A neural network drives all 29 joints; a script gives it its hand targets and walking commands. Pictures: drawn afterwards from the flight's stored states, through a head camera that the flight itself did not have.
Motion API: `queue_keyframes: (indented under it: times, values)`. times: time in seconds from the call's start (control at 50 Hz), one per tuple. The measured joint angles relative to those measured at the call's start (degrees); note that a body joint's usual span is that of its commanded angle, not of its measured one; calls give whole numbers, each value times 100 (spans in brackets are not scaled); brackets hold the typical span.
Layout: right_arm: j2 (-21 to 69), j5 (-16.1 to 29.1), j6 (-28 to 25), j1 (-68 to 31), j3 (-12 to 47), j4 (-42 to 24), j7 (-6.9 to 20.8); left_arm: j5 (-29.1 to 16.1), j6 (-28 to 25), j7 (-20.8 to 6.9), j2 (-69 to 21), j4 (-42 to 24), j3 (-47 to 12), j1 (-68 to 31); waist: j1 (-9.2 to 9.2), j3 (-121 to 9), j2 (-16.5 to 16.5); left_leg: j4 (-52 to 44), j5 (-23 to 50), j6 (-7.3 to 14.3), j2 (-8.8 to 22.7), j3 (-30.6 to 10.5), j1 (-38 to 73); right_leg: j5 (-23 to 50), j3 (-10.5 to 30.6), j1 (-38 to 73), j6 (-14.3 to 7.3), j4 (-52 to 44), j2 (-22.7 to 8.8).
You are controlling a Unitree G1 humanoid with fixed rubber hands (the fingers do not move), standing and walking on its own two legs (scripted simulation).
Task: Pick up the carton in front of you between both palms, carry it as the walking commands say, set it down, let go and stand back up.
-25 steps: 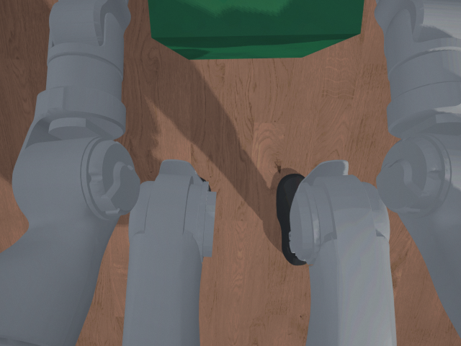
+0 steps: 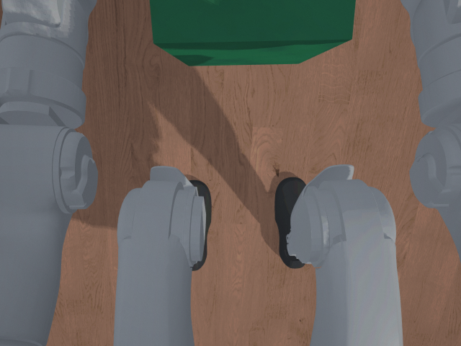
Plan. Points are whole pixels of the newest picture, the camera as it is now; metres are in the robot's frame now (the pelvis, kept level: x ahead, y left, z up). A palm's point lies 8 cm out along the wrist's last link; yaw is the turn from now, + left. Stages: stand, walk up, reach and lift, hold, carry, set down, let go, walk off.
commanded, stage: set down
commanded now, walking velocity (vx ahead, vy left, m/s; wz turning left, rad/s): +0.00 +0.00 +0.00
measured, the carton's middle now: out of the picture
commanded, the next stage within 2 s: let go in 0.90 s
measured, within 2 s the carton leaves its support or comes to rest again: neither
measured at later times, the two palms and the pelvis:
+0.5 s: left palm out of the picture +0.59 +0.20 +0.03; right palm out of the picture +0.58 -0.19 +0.03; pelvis +0.01 +0.00 +0.13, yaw +0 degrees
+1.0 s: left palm out of the picture +0.58 +0.20 +0.17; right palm out of the picture +0.57 -0.20 +0.17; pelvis +0.03 +0.00 +0.27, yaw +0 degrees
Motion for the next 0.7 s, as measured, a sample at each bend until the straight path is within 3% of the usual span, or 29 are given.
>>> queue_keyframes:
  times: [0.1,0.3,0.54,0.7]
  values:
    - [133,-191,285,73,-168,-172,-69,229,281,66,-146,-146,191,57,-4,-524,8,-552,146,5,-2,-31,157,141,23,167,11,-558,11]
    - [305,-821,324,320,-786,10,138,897,322,-96,-392,51,819,292,3,-1665,17,-1817,457,8,-7,-78,368,438,88,391,32,-1823,18]
    - [295,-774,611,840,-754,-774,190,837,578,-164,-371,-717,854,812,-25,-2164,44,-3103,732,6,-35,-130,971,692,156,996,33,-3088,13]
    - [407,-906,633,1189,-897,-899,304,1000,582,-326,-469,-771,1043,1131,-23,-2522,33,-4192,1011,1,-33,-164,1670,968,219,1683,31,-4160,21]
